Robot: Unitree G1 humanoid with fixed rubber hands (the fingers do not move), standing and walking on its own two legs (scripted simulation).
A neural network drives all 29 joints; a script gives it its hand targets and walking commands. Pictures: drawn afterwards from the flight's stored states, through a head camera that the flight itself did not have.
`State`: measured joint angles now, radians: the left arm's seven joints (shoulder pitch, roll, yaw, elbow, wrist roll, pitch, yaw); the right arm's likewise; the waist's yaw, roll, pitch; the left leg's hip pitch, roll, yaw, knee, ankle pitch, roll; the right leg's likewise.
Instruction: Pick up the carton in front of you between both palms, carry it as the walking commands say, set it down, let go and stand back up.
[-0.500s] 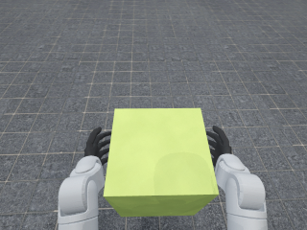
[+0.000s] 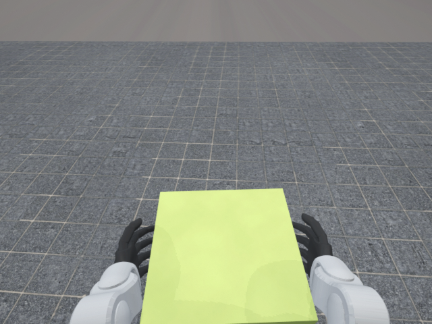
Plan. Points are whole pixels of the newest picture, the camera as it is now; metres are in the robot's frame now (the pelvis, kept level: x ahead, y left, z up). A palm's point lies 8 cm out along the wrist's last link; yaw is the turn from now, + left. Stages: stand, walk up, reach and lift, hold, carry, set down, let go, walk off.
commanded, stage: carry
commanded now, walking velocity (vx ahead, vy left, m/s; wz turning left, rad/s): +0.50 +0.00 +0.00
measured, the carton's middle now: (223, 278) +0.23 +0.00 +0.02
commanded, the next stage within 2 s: none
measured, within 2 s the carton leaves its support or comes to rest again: neither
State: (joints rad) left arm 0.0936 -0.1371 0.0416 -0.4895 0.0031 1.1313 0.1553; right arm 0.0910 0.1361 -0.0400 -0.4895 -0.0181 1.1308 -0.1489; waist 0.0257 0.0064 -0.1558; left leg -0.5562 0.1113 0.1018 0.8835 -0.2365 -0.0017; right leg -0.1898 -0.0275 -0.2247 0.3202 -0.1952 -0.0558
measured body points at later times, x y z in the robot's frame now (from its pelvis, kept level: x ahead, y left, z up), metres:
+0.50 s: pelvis +0.32 +0.04 +0.00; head +0.31 +0.05 +0.45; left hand +0.58 +0.17 +0.07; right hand +0.54 -0.14 +0.08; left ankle +0.29 +0.14 -0.75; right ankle +0.36 -0.10 -0.70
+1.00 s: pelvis +0.65 -0.02 +0.00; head +0.65 -0.03 +0.45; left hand +0.89 +0.13 +0.09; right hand +0.90 -0.17 +0.08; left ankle +0.75 +0.12 -0.70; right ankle +0.57 -0.11 -0.75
